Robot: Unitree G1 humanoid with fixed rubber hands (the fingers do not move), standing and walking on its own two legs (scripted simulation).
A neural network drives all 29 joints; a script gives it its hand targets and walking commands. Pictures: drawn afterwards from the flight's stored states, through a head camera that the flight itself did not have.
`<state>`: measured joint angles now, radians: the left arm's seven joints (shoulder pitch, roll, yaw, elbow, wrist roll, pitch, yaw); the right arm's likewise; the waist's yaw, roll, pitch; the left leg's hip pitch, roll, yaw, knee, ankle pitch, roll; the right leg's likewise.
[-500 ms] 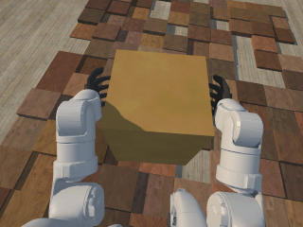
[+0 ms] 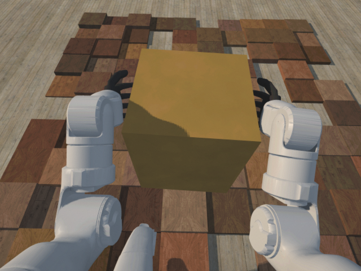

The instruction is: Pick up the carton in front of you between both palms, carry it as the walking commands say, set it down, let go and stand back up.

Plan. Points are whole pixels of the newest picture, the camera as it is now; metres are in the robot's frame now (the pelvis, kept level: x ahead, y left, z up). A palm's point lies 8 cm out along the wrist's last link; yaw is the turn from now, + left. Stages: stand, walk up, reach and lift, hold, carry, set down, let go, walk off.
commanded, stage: carry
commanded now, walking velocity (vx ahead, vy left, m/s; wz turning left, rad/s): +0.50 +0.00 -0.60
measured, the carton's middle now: (188, 128) +0.39 +0.03 +0.07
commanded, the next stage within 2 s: none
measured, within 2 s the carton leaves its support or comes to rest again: neither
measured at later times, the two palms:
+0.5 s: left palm (178, 26) +0.69 +0.09 +0.13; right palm (286, 52) +0.62 -0.20 +0.13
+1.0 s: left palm out of the picture +1.00 +0.23 +0.15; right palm out of the picture +1.02 -0.07 +0.16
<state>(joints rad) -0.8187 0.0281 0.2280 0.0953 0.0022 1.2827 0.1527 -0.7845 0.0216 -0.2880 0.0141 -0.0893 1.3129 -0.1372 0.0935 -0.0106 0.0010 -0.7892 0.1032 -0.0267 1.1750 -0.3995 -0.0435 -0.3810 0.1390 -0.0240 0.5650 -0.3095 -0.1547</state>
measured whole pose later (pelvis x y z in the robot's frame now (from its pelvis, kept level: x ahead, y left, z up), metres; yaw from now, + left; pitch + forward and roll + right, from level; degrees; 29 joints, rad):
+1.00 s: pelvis +0.64 +0.05 +0.01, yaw +6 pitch +3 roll +0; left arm -0.78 0.02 0.25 0.10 0.04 1.31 0.13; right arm -0.80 0.00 -0.23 0.10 -0.07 1.32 -0.15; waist -0.03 -0.01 0.00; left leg -0.39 -0.13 0.14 0.56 -0.24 0.18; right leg -0.50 -0.05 0.00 1.32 -0.45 0.00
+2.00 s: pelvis +1.27 +0.18 +0.03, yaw +7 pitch +5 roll -1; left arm -0.68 0.02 0.18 0.20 0.05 1.24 0.12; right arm -0.62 0.02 -0.19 0.16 -0.05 1.21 -0.12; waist -0.05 -0.03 -0.07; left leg -0.33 0.02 0.13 0.48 -0.07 0.10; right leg -0.60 -0.04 -0.06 1.05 -0.34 -0.02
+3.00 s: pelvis +1.94 +0.24 +0.00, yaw +6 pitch +6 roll -1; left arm -0.71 -0.05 0.26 0.15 0.13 1.17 0.11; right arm -0.73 -0.04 -0.20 0.21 0.01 1.16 -0.14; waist -0.08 0.04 -0.06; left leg -0.37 -0.01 0.03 1.01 -0.42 0.03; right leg -0.49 0.03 -0.12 0.51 -0.13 -0.09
